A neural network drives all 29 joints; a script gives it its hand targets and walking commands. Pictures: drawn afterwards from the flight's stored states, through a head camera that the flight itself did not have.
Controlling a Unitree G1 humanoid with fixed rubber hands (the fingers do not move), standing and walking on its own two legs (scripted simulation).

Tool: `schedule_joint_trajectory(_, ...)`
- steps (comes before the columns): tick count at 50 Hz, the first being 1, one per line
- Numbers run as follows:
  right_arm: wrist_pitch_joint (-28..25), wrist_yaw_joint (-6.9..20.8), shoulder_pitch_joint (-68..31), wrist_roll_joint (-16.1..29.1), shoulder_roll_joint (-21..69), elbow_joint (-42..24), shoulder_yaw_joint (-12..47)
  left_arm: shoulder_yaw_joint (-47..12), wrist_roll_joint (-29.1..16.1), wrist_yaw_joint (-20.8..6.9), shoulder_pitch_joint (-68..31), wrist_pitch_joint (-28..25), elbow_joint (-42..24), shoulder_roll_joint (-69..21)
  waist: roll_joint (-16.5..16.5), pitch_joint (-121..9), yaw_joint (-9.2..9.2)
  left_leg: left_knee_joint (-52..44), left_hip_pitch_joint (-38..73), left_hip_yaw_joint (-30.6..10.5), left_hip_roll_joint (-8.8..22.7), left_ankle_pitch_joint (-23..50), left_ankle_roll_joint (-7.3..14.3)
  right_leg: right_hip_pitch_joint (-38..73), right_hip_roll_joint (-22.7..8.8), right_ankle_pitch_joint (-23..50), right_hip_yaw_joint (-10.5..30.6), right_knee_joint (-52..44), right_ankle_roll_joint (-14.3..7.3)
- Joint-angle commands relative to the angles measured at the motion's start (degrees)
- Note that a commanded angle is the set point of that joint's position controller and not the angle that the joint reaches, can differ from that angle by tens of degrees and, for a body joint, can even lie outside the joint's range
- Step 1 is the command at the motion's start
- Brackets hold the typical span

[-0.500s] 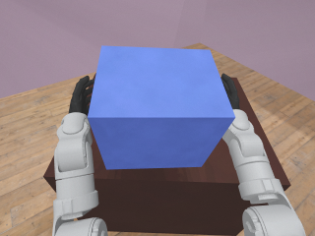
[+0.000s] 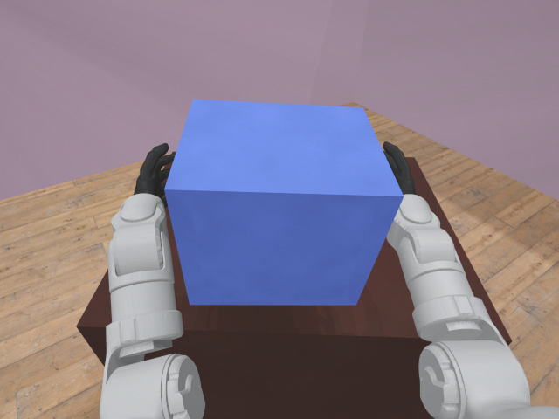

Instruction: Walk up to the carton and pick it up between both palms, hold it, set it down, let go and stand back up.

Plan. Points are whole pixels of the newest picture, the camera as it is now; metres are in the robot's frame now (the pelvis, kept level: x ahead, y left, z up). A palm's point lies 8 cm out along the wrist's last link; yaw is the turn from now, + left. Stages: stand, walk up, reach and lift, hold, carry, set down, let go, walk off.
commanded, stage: hold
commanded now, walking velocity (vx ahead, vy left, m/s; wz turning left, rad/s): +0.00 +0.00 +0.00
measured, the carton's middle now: (277, 205) +0.39 +0.00 +0.15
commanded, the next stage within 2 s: none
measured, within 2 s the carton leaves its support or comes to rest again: neither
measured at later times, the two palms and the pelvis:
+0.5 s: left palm (144, 210) +0.35 +0.19 +0.18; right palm (390, 202) +0.35 -0.16 +0.17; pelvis +0.00 +0.01 +0.00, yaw +0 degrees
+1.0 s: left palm (149, 196) +0.36 +0.18 +0.20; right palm (396, 192) +0.36 -0.17 +0.18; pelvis +0.00 +0.00 +0.00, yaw -1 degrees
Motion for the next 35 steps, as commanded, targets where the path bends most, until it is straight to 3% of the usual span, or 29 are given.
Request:
schedule_joint_trajectory(1, -6.02, 6.47, -39.63, 5.75, 25.96, -20.69, 22.57, -21.17, -8.46, -6.14, -29.64, -2.54, -10.88, -22.87, 2.19, -18.35, 0.85, -2.11, -3.86, 2.19, -1.56, 8.83, 0.07, 11.37, -0.71, 11.38, 1.08, -0.56, 3.81)
schedule_joint_trajectory(3, -7.78, 5.31, -42.0, 9.13, 27.74, -28.13, 27.61, -28.53, -12.83, -4.48, -32.72, -4.52, -18.19, -24.86, 3.83, -29.73, -0.82, 2.38, 1.87, 1.37, -1.93, 19.49, -1.77, 13.68, 0.29, 21.87, 0.93, 1.78, 3.93)
schedule_joint_trajectory(6, -7.31, 3.7, -37.05, 10.75, 25.96, -30.21, 30.27, -33.76, -14.86, -2.43, -30.02, -5.64, -20.96, -24.15, 5.61, -32.75, -3.03, 5.18, 6.06, 0.27, -1.69, 23.68, -3.56, 13.01, 1.01, 23.89, 0.85, 2.27, 3.66)
schedule_joint_trajectory(7, -6.21, 3.5, -33.46, 10.47, 24.89, -27.69, 29.86, -33.68, -14.12, -2.31, -27.27, -5.12, -20.14, -23.44, 6.28, -28.67, -3.48, 4.91, 5.63, 0.06, -1.5, 22.33, -3.92, 11.33, 1.03, 21.29, 0.76, 1.5, 3.58)
schedule_joint_trajectory(9, -3.37, 3.78, -27.97, 8.26, 23.08, -18.95, 26.11, -28.24, -10.41, -3.36, -22.56, -2.87, -13.47, -21.37, 5.29, -15.3, -3.24, 0.9, 0.36, 0.45, -1.14, 10.21, -2.94, 7.41, 0.33, 9.56, 0.82, -1.22, 3.38)
schedule_joint_trajectory(11, -1.41, 5.1, -27.17, 4.98, 21.8, -10.71, 20.93, -20.54, -6.06, -5.43, -19.48, -0.33, -4.87, -20.19, 3.05, -1.62, -1.38, -4.31, -7.44, 1.25, -0.73, -2.44, -0.93, 4.75, -0.73, -2.62, 0.44, -3.18, 3.36)
schedule_joint_trajectory(13, -1.35, 6.51, -28.42, 2.86, 21.4, -9.12, 18.27, -15.98, -3.55, -7.23, -19.54, 0.72, -2.37, -19.76, 1.54, 0.75, 0.28, -6.3, -10.57, 2.19, -0.65, -4.9, 0.33, 5.36, -1.12, -5.85, 0.16, -3.41, 3.51)
schedule_joint_trajectory(15, -2.7, 6.89, -31.79, 3.29, 22.67, -13.14, 19.17, -16.15, -4.34, -7.61, -22.59, 0.13, -5.93, -20.46, 1.18, -3.03, 1.09, -6.12, -9.81, 2.12, -0.6, -0.69, 0.48, 7.4, -1.22, -0.64, 0.47, -2.97, 3.48)
schedule_joint_trajectory(17, -4.87, 6.58, -35.79, 6.01, 24.75, -20.66, 23.3, -21.12, -7.47, -6.59, -26.3, -1.25, -12.89, -22.7, 2.07, -12.96, 0.78, -2.91, -3.31, 1.91, -0.79, 9.55, -0.43, 10.39, -0.34, 9.35, 0.43, -1.14, 3.54)
schedule_joint_trajectory(20, -7.69, 5.01, -39.2, 11.23, 25.6, -33.4, 30.56, -31.35, -13.69, -3.77, -28.52, -3.86, -22.79, -25.25, 3.45, -31.25, -1.12, 4.73, 8.27, 0.29, -0.97, 28.94, -3.28, 12.44, 1.62, 23.85, 0.02, 1.84, 3.51)
schedule_joint_trajectory(22, -7.55, 4.01, -37.28, 12.03, 24.25, -35.54, 32.18, -35.36, -15.77, -2.05, -28.48, -4.93, -25.69, -24.39, 4.23, -35.26, -2.71, 7.04, 11.15, -0.54, -0.8, 31.67, -4.46, 10.6, 2.23, 24.2, -0.1, 2.11, 3.31)
schedule_joint_trajectory(24, -5.56, 3.76, -31.74, 10.78, 22.52, -30.45, 30.54, -34.53, -14.59, -1.52, -25.31, -4.19, -22.99, -23.1, 4.92, -28.27, -3.58, 5.44, 9.17, -0.79, -0.48, 25.35, -4.62, 6.89, 2.04, 17.2, 0.07, 0.38, 2.82)
schedule_joint_trajectory(26, -2.99, 4.45, -27.09, 8.32, 21.46, -21.59, 26.6, -29.59, -11.1, -2.69, -20.91, -1.82, -16.15, -21.69, 4.45, -14.47, -3.39, 1.05, 3.26, -0.4, -0.1, 11.64, -3.53, 3.95, 1.19, 5.77, 0.16, -1.96, 2.51)
schedule_joint_trajectory(29, -0.65, 6.62, -25.65, 4.0, 20.47, -9.44, 19.84, -18.82, -4.59, -5.97, -17.8, 1.54, -5.07, -20.38, 2.34, 1.96, -0.38, -6.1, -7.98, 1.52, 0.12, -4.68, -0.62, 3.22, -0.52, -6.76, -0.03, -3.67, 2.81)
schedule_joint_trajectory(32, -2.04, 7.69, -30.12, 3.18, 21.79, -11.34, 18.48, -16.07, -3.44, -7.44, -22.4, 1.3, -6.91, -20.62, 2.96, -1.12, 1.35, -6.82, -9.07, 2.36, -0.16, -2.01, 0.18, 6.12, -1.26, -2.78, 0.38, -3.33, 3.0)
schedule_joint_trajectory(35, -5.47, 7.36, -37.02, 6.48, 24.19, -22.0, 23.09, -23.44, -7.99, -5.72, -28.78, -1.04, -15.62, -23.76, 4.44, -16.03, 0.44, -2.18, -0.84, 2.06, -0.42, 10.42, -1.28, 8.76, -0.02, 8.06, 0.06, -0.81, 2.73)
